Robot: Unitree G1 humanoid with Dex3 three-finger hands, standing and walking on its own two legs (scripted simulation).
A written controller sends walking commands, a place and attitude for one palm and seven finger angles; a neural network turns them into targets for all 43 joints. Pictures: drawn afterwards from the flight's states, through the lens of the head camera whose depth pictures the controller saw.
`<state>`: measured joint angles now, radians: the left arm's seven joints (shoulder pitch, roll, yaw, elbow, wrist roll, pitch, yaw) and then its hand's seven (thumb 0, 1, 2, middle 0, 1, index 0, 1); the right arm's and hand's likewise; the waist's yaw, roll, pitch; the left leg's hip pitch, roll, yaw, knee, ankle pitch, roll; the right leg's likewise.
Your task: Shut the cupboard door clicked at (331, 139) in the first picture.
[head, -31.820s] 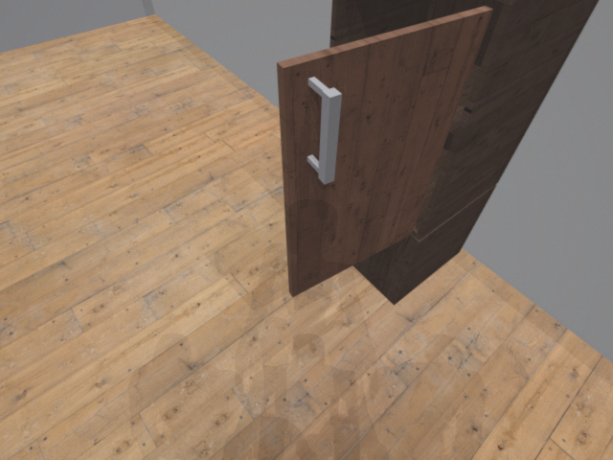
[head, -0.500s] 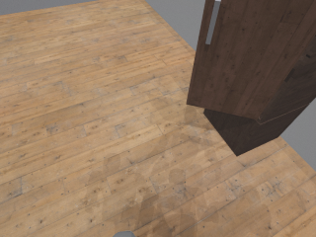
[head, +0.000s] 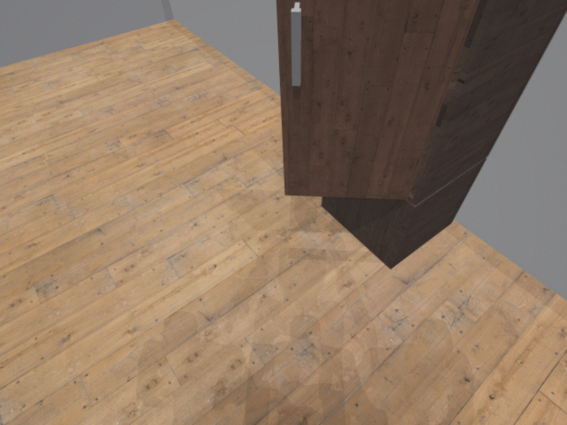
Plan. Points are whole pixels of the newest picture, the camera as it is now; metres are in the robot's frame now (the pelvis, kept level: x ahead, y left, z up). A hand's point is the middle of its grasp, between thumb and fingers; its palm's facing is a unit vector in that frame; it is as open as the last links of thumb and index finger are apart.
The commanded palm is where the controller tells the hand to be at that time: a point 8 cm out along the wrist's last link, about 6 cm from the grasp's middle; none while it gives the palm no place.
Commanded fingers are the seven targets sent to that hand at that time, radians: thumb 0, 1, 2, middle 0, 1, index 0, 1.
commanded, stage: take the last steps up to it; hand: left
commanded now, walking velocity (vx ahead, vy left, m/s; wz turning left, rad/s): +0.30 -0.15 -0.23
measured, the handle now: (296, 45) +0.81 +0.00 +0.15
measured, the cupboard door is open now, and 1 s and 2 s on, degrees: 49 49 49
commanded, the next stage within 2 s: come to a stop and stand still in 0.82 s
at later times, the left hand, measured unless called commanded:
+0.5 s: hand (192, 393) +0.20 +0.18 -0.17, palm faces -0.10 -0.98 -0.16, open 7.4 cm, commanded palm none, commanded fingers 0.00 0.90 0.90 -0.20 -0.30 -0.20 -0.30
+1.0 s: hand (283, 311) +0.36 +0.03 -0.17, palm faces -0.08 -0.98 -0.19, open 7.2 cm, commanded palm none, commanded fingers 0.00 0.90 0.90 -0.20 -0.30 -0.20 -0.30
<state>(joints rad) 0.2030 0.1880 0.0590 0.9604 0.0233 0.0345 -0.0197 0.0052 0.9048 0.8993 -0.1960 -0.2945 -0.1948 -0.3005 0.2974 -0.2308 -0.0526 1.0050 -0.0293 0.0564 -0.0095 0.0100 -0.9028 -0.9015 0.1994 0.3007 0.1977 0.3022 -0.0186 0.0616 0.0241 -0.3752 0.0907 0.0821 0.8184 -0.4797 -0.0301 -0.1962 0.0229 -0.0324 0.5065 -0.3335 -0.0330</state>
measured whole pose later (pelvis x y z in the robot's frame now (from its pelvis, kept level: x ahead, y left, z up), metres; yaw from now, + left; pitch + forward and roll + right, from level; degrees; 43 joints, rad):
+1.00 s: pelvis +0.30 -0.15 +0.01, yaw -7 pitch +1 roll -1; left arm 0.23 0.16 0.04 1.09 0.02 -0.05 0.02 -0.01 0.94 0.90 -0.20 -0.29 -0.20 -0.30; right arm 0.21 -0.17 -0.04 1.03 -0.03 -0.01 -0.01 0.01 -0.91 -0.90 0.19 0.30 0.19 0.30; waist -0.01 0.01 0.03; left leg -0.43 0.07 0.10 0.78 -0.35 -0.03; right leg -0.20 0.04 -0.15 0.39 -0.21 -0.07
